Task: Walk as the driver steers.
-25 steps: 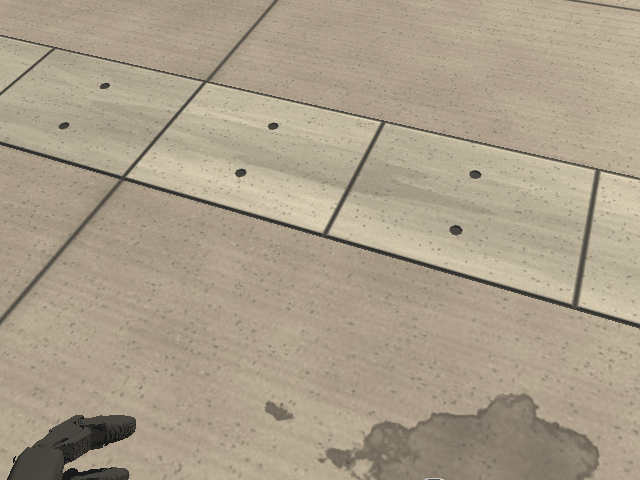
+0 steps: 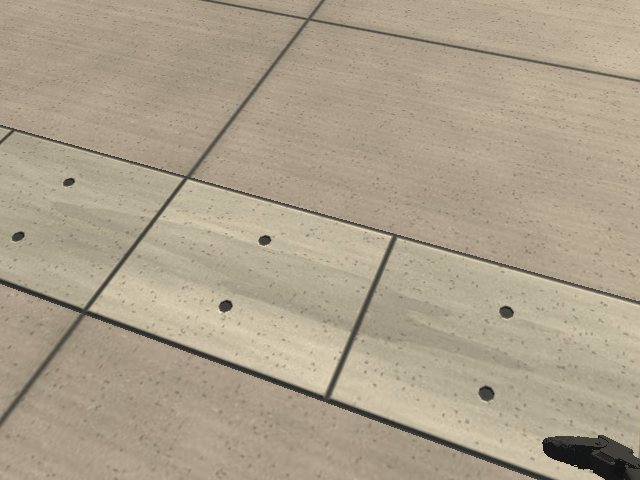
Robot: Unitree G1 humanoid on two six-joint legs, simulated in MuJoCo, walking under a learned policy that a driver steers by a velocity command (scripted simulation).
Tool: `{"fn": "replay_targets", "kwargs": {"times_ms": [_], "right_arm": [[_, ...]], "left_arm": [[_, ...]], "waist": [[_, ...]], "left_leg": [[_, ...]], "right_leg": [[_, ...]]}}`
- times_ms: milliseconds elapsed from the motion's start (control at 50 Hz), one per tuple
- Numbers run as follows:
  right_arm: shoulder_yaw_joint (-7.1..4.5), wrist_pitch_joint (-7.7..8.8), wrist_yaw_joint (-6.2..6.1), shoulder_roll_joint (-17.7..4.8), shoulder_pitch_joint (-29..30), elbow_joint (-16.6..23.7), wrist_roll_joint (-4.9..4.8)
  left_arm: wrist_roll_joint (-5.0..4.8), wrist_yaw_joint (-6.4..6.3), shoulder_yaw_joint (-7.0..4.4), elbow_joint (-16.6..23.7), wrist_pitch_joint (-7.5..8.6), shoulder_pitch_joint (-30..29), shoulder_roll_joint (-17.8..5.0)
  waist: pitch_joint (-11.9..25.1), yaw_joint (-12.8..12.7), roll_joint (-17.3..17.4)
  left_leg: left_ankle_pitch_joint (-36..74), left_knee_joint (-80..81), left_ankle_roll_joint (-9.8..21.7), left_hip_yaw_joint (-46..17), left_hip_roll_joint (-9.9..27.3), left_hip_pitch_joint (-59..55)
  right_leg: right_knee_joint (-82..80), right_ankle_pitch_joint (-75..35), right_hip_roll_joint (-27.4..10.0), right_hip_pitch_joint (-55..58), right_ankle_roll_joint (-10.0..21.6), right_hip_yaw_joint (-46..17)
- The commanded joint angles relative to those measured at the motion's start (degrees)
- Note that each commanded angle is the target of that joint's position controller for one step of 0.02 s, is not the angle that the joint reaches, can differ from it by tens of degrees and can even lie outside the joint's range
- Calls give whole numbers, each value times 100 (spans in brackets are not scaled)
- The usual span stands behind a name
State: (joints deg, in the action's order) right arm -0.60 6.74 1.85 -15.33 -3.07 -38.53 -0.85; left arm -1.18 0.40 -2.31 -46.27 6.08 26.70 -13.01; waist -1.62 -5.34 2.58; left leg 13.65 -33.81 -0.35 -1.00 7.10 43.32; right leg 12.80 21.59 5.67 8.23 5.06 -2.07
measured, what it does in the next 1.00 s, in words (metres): walks ahead, turning left: left foot, then right foot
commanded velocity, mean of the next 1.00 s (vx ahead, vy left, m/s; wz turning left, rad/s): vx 0.81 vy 0.00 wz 0.71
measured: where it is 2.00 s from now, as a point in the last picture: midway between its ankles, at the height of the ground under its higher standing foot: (297, 276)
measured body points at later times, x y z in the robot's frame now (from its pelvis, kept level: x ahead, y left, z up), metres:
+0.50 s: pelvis +0.48 +0.05 +0.00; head +0.50 +0.06 +0.45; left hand +0.71 +0.32 -0.02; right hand +0.53 -0.22 -0.12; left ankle +0.32 +0.12 -0.73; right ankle +0.74 -0.05 -0.69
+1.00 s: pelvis +0.82 +0.16 -0.03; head +0.85 +0.21 +0.42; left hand +0.67 +0.44 -0.15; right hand +1.17 +0.12 -0.08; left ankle +0.89 +0.30 -0.73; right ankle +0.78 -0.05 -0.67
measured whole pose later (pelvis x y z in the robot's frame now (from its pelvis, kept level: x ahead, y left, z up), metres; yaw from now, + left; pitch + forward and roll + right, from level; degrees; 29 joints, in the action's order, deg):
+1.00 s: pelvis +0.82 +0.16 -0.03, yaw +46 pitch +0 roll -3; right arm -4.8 0.3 2.9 -21.1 -6.3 -32.0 -0.4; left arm -0.5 -0.8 -4.4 -44.9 3.7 12.5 -18.7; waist -6.7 -2.8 1.1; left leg -6.5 -38.1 7.5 2.1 -3.6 31.8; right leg 58.1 32.9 -1.1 -8.2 -2.4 6.5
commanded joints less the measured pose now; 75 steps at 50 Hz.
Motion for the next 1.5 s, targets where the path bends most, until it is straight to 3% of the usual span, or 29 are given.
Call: {"fn": "replay_targets", "kwargs": {"times_ms": [20,100,120,140,160,180,220,300,380,500,540,560,580,600,640,680,760,880,940,960,980,1000,1020,1060,1160,1380,1400,1440,1500], "right_arm": [[-131,140,126,-464,953,647,-79],[-482,-95,13,-1211,-1641,129,-250],[-525,-223,-63,-1518,-2855,-167,-183],[-601,-124,68,-1700,-2869,-285,-96],[-499,-133,51,-1028,-2701,-255,23],[-445,-126,16,-783,-2447,-177,100],[-437,-16,81,-789,-1950,-168,138],[-367,-44,2,-604,-1696,-111,-44],[-457,-94,-218,-845,-1748,-54,-106],[-555,-222,-299,-847,-2232,-218,-235],[-543,-312,-242,-851,-2053,-131,-70],[-376,-334,-201,-400,-1897,95,144],[-147,-250,-161,280,-3037,323,-239],[-150,-291,-252,-189,-2728,226,-418],[-280,-345,-272,-659,-1383,378,-111],[-378,-429,-180,-640,-1113,551,-36],[-303,-615,-88,-340,-874,867,-69],[-457,-631,232,-762,-750,739,33],[-806,-700,197,-1424,-2044,450,3],[-868,-703,78,-1506,-2245,364,-80],[-807,-686,-31,-1919,-1648,648,-36],[-769,-545,45,-1989,-1366,1128,280],[-768,-518,113,-1747,-1139,1242,179],[-634,-512,38,-1313,-689,1221,-5],[-548,-611,-223,-1193,-740,958,156],[-328,-867,-237,-670,-593,709,104],[-270,-832,-234,-474,-893,596,116],[-305,-757,-247,-553,-1200,633,153],[-393,-836,-296,-675,-697,537,154]], "left_arm": [[-38,-59,-240,59,-28,157,-985],[415,-102,-306,60,-270,-516,-1395],[492,-174,-233,261,-245,-640,-1169],[204,26,47,262,-70,524,-129],[-8,99,-11,287,142,179,-814],[-200,121,-42,581,246,-736,-1021],[55,50,13,897,371,-1675,-830],[209,16,21,967,244,-1574,-699],[244,42,138,1460,279,-2898,-502],[-59,-16,-158,1640,308,-3105,-1021],[-115,-75,-393,1427,320,-1695,-1346],[-71,-149,-463,1235,251,-247,-1603],[137,-22,-515,1008,192,30,-2116],[93,8,-445,1090,140,-240,-1597],[163,-47,-314,1001,40,-714,-1069],[309,-59,-237,845,15,-1232,-758],[94,-107,-281,621,42,-1797,-877],[-74,-254,-456,538,-16,-2035,-1604],[-164,-234,-512,659,-133,-2060,-1720],[-73,-166,-388,646,-141,-1783,-1300],[331,-47,-163,668,-138,-1176,-547],[196,18,-165,875,-95,-558,-1144],[109,25,-253,914,-87,-1184,-1646],[152,-102,-220,887,-211,-1640,-1483],[217,-212,-132,758,-414,-1571,-1070],[162,-77,-58,901,-452,-1823,-763],[270,-62,-78,923,-419,-1791,-882],[472,-86,-129,922,-430,-1934,-1211],[252,-94,-76,928,-413,-2145,-1004]], "waist": [[-711,81,-531],[1041,1691,-1274],[1819,2001,-578],[2663,1049,2352],[2654,1295,1498],[1666,1321,840],[602,892,-681],[-77,337,-296],[-627,711,-79],[-211,779,266],[763,-78,357],[1895,-651,-68],[2851,143,-2958],[2225,-33,-2690],[580,-194,-698],[12,271,-632],[-274,643,-798],[285,744,-641],[900,1472,-529],[773,1469,201],[741,664,1911],[2462,548,1558],[2314,814,390],[1196,538,-538],[1136,423,-222],[739,493,613],[682,541,377],[555,898,-1624],[476,671,-1217]], "left_leg": [[-10,749,209,247,-399,-783],[-1355,83,793,751,-1062,-3257],[-2113,-612,905,-475,-378,-5394],[-4594,823,2338,-4226,919,-7277],[-5685,1890,2085,-5330,880,-7389],[-5213,1816,1827,-4483,775,-6679],[-3459,1977,1750,-3446,310,-4793],[-2704,2311,1939,-2699,-116,-3299],[-2521,2543,1579,-1902,-609,-1704],[-2590,1583,1016,-2440,-360,-2850],[-888,-263,669,-2163,-590,-3089],[-1422,-2245,534,-1768,-813,-2107],[-4625,-4348,295,-1147,-1360,-159],[-4137,-5087,334,-952,-754,663],[-3383,-4956,314,-545,-375,668],[-3352,-4379,214,-604,-39,18],[-3087,-2987,-3,-216,77,-125],[-974,-554,316,533,-616,-2044],[-1282,-166,802,654,-1101,-3805],[-701,299,1037,162,-982,-4647],[2463,-86,1644,-1650,2,-5227],[723,949,2848,-4481,1267,-6110],[-872,1433,2534,-4399,1013,-5720],[-1380,1465,1963,-3424,583,-4245],[1408,1115,1742,-1919,111,-2669],[-1892,766,1067,-2103,-172,-2455],[-2343,520,731,-1970,-415,-2336],[-4315,-618,65,-751,-1255,-1851],[-3905,-907,-252,-558,-874,-2191]], "right_leg": [[-524,-2935,-1508,-702,661,-371],[2876,-8032,-1630,34,164,300],[5050,-6291,-1430,-1681,40,273],[7522,-336,-5,-4135,-468,-158],[7602,-41,-224,-4754,-194,-776],[7440,-103,-492,-5067,-44,-824],[6262,-242,-777,-4735,40,-702],[4988,-191,-1022,-4428,-366,-601],[2671,-2260,-758,-3445,-766,-184],[1478,-2546,-563,-2415,-823,-529],[1712,-1721,-689,-1018,-546,-406],[2150,-471,-1597,875,-277,-1269],[828,2029,-3097,2520,786,-4889],[315,3263,-3017,2039,625,-5456],[344,542,-2510,375,304,-3166],[482,-2370,-2135,-901,291,-1654],[173,-4248,-2078,-1695,367,-267],[737,-5139,-1673,-1458,-106,1122],[3065,-5841,-1659,-1708,-286,1174],[4522,-2660,-1192,-2688,-545,1118],[6704,1869,-293,-4111,-790,942],[7687,1768,53,-4890,-836,-423],[7280,1083,-242,-4904,-697,-722],[6418,457,-640,-4785,-722,-644],[5134,131,-719,-3680,-999,-258],[1632,-1262,-663,-2306,-728,-12],[1094,-1888,-993,-1919,-551,-315],[646,-2963,-2543,-2153,714,-2064],[694,-2206,-2012,-2231,503,-1576]]}}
